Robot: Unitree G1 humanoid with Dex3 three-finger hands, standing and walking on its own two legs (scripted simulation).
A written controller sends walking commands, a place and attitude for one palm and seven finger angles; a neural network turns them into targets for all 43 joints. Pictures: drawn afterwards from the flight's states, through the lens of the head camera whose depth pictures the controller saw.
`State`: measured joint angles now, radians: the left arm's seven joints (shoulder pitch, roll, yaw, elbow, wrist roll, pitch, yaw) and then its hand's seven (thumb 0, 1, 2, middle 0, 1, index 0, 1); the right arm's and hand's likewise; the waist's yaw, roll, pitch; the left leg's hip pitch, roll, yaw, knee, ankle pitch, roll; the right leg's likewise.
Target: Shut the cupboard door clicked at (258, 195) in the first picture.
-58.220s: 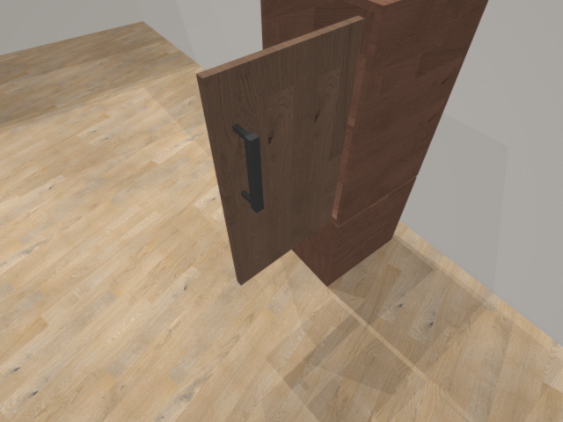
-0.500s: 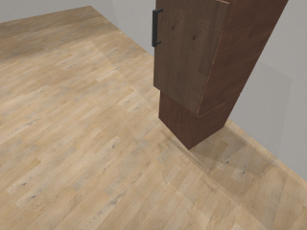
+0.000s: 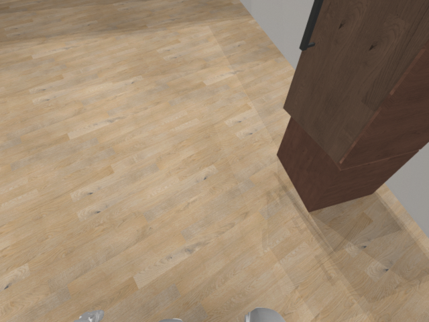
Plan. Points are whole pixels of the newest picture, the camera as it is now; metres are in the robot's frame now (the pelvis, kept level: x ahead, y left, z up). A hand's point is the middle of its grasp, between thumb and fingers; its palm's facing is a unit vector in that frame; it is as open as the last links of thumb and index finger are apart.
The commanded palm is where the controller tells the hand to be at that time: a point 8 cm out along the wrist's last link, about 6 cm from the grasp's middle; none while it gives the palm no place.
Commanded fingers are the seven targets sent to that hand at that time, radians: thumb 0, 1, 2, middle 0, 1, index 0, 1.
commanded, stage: walk to a spot facing it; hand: left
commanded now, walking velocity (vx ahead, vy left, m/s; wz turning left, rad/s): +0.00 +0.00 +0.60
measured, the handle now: (315, 22) +0.96 -0.29 +0.07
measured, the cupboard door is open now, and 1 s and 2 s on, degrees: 11 11 11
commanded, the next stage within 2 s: turn to face it in 1.50 s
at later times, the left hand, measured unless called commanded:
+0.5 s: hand out of the picture -0.03 +0.14 -0.15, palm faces +0.39 -0.89 -0.25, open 7.4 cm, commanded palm none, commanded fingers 0.00 0.90 0.90 -0.20 -0.30 -0.20 -0.30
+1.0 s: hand (73, 292) +0.19 +0.30 -0.14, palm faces +0.51 -0.83 -0.23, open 7.4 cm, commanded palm none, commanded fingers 0.00 0.90 0.90 -0.20 -0.30 -0.20 -0.30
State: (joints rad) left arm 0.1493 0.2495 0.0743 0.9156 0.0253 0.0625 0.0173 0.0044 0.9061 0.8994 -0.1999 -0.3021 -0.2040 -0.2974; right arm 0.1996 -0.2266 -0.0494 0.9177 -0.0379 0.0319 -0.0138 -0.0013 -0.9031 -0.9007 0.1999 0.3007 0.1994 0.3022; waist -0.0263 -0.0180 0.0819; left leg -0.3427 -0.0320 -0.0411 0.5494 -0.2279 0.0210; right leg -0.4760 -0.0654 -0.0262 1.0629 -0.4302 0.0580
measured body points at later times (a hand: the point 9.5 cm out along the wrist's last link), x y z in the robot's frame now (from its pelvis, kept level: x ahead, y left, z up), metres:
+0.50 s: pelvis +0.04 -0.04 +0.01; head +0.09 -0.03 +0.46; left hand -0.05 +0.19 -0.13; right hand +0.20 -0.25 -0.14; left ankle +0.00 +0.11 -0.67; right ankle +0.01 -0.15 -0.73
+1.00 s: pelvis +0.19 +0.07 +0.00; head +0.22 +0.08 +0.45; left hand +0.16 +0.34 -0.12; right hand +0.30 -0.13 -0.15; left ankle +0.06 +0.13 -0.73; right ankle +0.36 +0.01 -0.70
